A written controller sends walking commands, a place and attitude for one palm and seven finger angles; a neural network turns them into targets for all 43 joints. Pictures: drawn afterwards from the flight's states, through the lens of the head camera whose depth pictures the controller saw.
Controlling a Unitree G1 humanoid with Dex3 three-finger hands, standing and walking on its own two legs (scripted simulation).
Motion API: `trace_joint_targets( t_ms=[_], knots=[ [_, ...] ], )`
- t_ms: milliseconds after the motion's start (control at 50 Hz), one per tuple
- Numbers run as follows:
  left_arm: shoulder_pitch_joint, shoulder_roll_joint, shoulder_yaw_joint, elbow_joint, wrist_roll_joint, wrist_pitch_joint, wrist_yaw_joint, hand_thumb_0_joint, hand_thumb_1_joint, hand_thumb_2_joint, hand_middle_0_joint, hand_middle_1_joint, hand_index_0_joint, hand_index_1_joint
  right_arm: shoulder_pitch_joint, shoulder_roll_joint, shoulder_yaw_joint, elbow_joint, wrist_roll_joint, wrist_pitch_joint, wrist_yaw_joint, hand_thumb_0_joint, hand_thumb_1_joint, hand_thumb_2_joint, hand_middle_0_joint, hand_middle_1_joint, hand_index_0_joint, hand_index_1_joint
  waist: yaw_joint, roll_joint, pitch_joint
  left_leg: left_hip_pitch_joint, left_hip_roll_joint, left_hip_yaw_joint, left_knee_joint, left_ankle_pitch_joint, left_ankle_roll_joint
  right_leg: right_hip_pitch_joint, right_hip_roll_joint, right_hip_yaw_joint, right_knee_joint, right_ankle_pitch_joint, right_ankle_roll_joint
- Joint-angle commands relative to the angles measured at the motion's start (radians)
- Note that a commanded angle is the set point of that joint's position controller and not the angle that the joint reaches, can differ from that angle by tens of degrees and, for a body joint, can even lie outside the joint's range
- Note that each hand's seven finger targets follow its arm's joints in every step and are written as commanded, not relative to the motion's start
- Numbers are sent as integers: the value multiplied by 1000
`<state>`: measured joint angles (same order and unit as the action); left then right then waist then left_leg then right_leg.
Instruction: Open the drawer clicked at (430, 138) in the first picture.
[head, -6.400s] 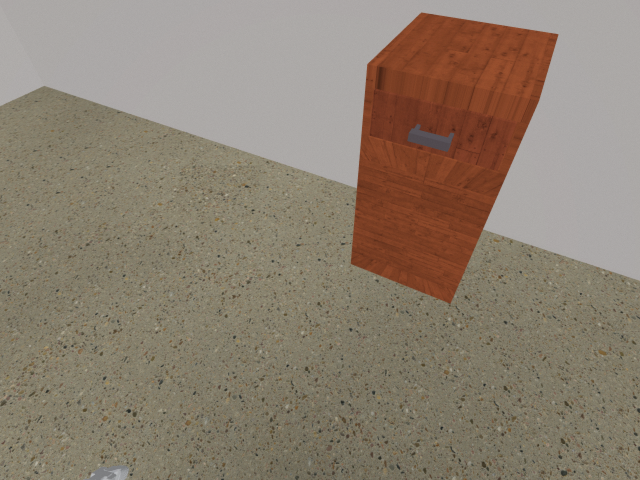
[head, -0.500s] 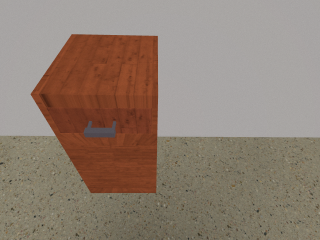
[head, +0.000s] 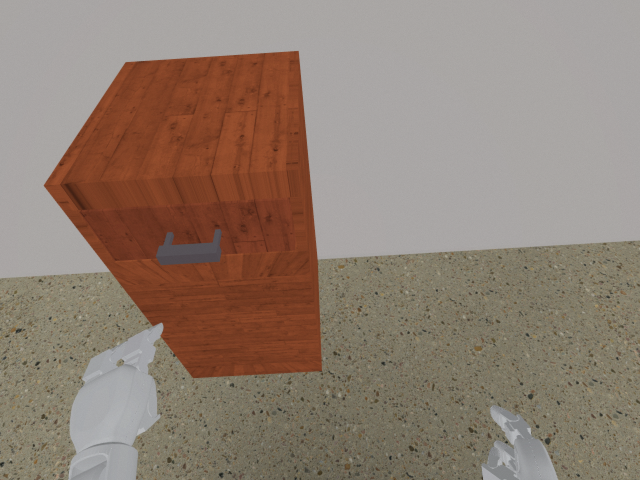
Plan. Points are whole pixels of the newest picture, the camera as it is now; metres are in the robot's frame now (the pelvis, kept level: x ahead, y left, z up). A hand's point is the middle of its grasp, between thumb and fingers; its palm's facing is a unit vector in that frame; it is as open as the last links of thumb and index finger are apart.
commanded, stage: raise the hand with hooked fingers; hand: left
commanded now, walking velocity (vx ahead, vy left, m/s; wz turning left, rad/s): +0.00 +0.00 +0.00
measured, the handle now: (191, 244) +0.51 +0.27 -0.05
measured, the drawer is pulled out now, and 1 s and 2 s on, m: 0.00 0.00 0.00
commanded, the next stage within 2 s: move the hooked fingers above the handle in 1.64 s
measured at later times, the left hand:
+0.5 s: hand (139, 399) +0.22 +0.24 +0.01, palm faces +0.03 -0.09 -1.00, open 10.6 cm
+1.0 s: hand (124, 329) +0.28 +0.25 +0.07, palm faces +0.10 -0.11 -0.99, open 13.3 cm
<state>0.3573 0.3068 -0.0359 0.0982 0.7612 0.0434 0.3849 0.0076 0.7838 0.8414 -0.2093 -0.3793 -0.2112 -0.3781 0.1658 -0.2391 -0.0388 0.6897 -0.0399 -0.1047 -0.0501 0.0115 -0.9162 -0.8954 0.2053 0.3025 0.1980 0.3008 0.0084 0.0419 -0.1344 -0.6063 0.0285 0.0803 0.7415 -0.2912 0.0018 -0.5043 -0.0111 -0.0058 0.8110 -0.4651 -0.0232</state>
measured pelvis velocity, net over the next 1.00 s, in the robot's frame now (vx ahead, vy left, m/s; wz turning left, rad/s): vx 0.00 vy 0.01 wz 0.02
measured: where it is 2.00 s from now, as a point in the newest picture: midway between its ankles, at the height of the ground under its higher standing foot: outside the picture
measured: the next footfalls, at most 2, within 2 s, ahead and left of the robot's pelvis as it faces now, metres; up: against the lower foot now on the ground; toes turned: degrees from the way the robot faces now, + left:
none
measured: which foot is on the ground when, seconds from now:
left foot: down 0.00-1.00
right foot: down 0.00-1.00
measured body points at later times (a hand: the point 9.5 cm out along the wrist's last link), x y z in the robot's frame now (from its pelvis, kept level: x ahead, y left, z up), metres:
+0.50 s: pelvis -0.01 -0.03 -0.01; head +0.03 -0.06 +0.43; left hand +0.21 +0.24 +0.06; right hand +0.20 -0.22 -0.13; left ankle +0.04 +0.12 -0.71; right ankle -0.04 -0.11 -0.71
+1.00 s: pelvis +0.00 +0.01 +0.01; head +0.02 -0.02 +0.46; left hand +0.27 +0.26 +0.12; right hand +0.22 -0.21 -0.08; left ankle +0.04 +0.12 -0.71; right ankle -0.04 -0.10 -0.71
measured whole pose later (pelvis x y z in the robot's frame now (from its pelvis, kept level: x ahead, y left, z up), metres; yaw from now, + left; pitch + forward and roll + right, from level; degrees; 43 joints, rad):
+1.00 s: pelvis +0.00 +0.01 +0.01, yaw +1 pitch +5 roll +0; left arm 0.09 0.41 -0.07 0.02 0.95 0.10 0.24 0.00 -0.36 0.35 -0.31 -1.12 -0.31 -1.12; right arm 0.11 -0.24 -0.02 0.60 -0.01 0.09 -0.03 0.01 -0.91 -0.90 0.20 0.30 0.20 0.30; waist 0.06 0.06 -0.07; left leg -0.48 0.01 0.05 0.67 -0.27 0.01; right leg -0.35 -0.01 -0.03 0.69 -0.43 -0.01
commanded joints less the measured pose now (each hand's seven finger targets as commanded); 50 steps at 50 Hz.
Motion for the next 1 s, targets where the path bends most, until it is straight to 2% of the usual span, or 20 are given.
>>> trace_joint_targets(
  t_ms=[0, 60, 80, 120, 180, 220, 240, 280, 300, 360, 400, 420, 460, 500, 560, 620, 660, 720, 840, 980],
  knots=[
    [335, 66, 19, -27, 274, -30, 63, 0, 573, 760, -223, -510, -223, -510, -178, -99, -40, -246, -7, 71, 63, 0, -900, -900, 200, 300, 200, 300, 138, -188, -69, 7, -51, -50, 16, 160, 12, -62, 36, 71, -63, 339, -50],
    [214, 167, 90, -159, 330, -65, 85, 0, 503, 730, -228, -555, -228, -555, -191, -94, -32, -295, -10, 106, 69, 0, -900, -900, 200, 300, 200, 300, 126, -109, -124, 32, -68, -39, 53, 150, 25, -54, 28, 112, -61, 357, -41],
    [132, 207, 131, -215, 328, -72, 97, 0, 480, 720, -230, -570, -230, -570, -183, -92, -35, -295, -18, 117, 62, 0, -900, -900, 200, 300, 200, 300, 114, -103, -141, 34, -71, -44, 69, 142, 29, -55, 26, 127, -64, 352, -37],
    [-11, 237, 169, -298, 314, -97, 123, 0, 433, 700, -233, -600, -233, -600, -182, -85, -36, -307, -32, 126, 44, 0, -900, -900, 200, 300, 200, 300, 80, -42, -193, 72, -75, -46, 109, 108, 36, -89, 15, 139, -68, 291, -25],
    [-273, 281, 170, -378, 305, -158, 151, 0, 363, 670, -238, -645, -238, -645, -183, -75, -30, -289, -47, 119, 23, 0, -900, -900, 200, 300, 200, 300, 12, -43, -159, 83, -74, -71, 195, 44, 44, -211, 4, 189, -99, 153, -19],
    [-290, 266, 139, -357, 297, -179, 150, 0, 317, 650, -242, -675, -242, -675, -178, -82, -31, -279, -46, 105, 19, 0, -900, -900, 200, 300, 200, 300, 1, 28, -152, 113, -70, -82, 218, 18, 44, -269, 5, 191, -107, 81, -27],
    [-274, 257, 128, -349, 289, -177, 143, 0, 293, 640, -243, -690, -243, -690, -174, -83, -30, -276, -42, 102, 18, 0, -900, -900, 200, 300, 200, 300, 3, 53, -168, 115, -67, -82, 215, 32, 47, -246, 8, 175, -99, 119, -28],
    [-257, 261, 128, -339, 276, -146, 125, 0, 247, 620, -247, -720, -247, -720, -186, -82, -23, -274, -38, 103, 19, 0, -900, -900, 200, 300, 200, 300, 12, 38, -195, 108, -67, -86, 199, 54, 48, -210, 15, 162, -86, 174, -23],
    [-227, 249, 114, -293, 267, -119, 111, 0, 223, 610, -248, -735, -248, -735, -177, -80, -20, -269, -28, 107, 15, 0, -900, -900, 200, 300, 200, 300, 11, 30, -164, 90, -64, -81, 174, 57, 48, -169, 16, 145, -97, 209, -18],
    [-156, 273, 134, -243, 226, -34, 46, 0, 153, 580, -253, -780, -253, -780, -182, -79, -7, -265, -11, 120, 6, 0, -900, -900, 200, 300, 200, 300, 43, -73, -182, 52, -68, -71, 113, 93, 40, -12, 2, 164, -131, 353, 8],
    [-100, 276, 134, -224, 203, 7, 1, 0, 107, 560, -257, -810, -257, -810, -186, -79, 5, -268, 0, 125, 1, 0, -900, -900, 200, 300, 200, 300, 57, -90, -171, 42, -73, -67, 76, 105, 35, 79, -14, 183, -146, 462, 20],
    [-114, 296, 151, -244, 200, 10, -19, 0, 83, 550, -258, -825, -258, -825, -187, -83, 6, -259, -3, 128, -1, 0, -900, -900, 200, 300, 200, 300, 65, -101, -193, 60, -73, -65, 55, 125, 33, 109, -15, 169, -141, 505, 24],
    [-86, 293, 157, -246, 192, 2, -51, 0, 37, 530, -262, -855, -262, -855, -181, -82, 5, -252, -3, 128, -3, 0, -900, -900, 200, 300, 200, 300, 68, -113, -174, 83, -72, -59, 28, 146, 34, 132, -15, 138, -143, 570, 30],
    [-106, 280, 152, -267, 189, -27, -60, 0, -10, 510, -265, -885, -265, -885, -174, -82, 5, -255, -5, 123, -3, 0, -900, -900, 200, 300, 200, 300, 63, -103, -125, 104, -70, -61, 2, 142, 38, 109, -7, 108, -159, 517, 23],
    [-133, 283, 173, -296, 197, -81, -37, 0, -80, 480, -270, -930, -270, -930, -146, -83, -14, -241, -10, 114, 1, 0, -900, -900, 200, 300, 200, 300, 61, -79, -153, 156, -69, -56, -10, 172, 41, 98, 0, 77, -160, 513, 20],
    [-168, 287, 194, -305, 204, -98, 5, 0, -150, 450, -275, -975, -275, -975, -131, -86, -31, -234, -10, 114, 8, 0, -900, -900, 200, 300, 200, 300, 60, -52, -179, 193, -71, -51, -14, 191, 40, 85, 10, 53, -155, 479, 9],
    [-210, 275, 178, -311, 210, -86, 22, 0, -197, 430, -278, -1005, -278, -1005, -125, -94, -43, -228, -7, 119, 16, 0, -900, -900, 200, 300, 200, 300, 52, -18, -191, 236, -65, -47, -18, 210, 39, 57, 19, 25, -149, 452, 3],
    [-255, 269, 154, -301, 204, -37, 22, 0, -267, 400, -283, -1050, -283, -1050, -127, -103, -48, -229, 4, 129, 19, 0, -900, -900, 200, 300, 200, 300, 46, -33, -188, 265, -60, -49, -39, 215, 39, 58, 25, 6, -162, 421, 2],
    [-379, 275, 89, -299, 204, 47, -58, 0, -407, 340, -293, -1140, -293, -1140, -156, -106, -34, -236, 25, 144, 12, 0, -900, -900, 200, 300, 200, 300, 51, -6, -160, 353, -50, -59, -106, 252, 41, 83, 33, -16, -205, 380, -4],
    [-517, 304, 89, -255, 208, 72, -144, 0, -500, 300, -300, -1200, -300, -1200, -165, -102, -13, -239, 33, 166, 12, 0, -900, -900, 200, 300, 200, 300, 56, 7, -123, 409, -44, -72, -178, 258, 30, 123, 44, -34, -258, 324, -10]
  ],
)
